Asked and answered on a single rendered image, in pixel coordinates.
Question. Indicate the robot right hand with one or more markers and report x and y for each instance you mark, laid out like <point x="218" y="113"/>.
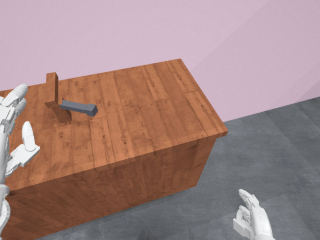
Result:
<point x="257" y="222"/>

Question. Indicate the robot left hand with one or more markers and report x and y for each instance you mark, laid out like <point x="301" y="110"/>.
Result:
<point x="10" y="108"/>

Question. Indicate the counter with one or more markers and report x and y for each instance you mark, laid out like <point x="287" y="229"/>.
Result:
<point x="151" y="137"/>

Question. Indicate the tap lever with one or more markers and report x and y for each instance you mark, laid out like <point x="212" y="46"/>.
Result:
<point x="89" y="109"/>

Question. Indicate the robot left forearm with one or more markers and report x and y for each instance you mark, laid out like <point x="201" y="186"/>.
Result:
<point x="5" y="210"/>

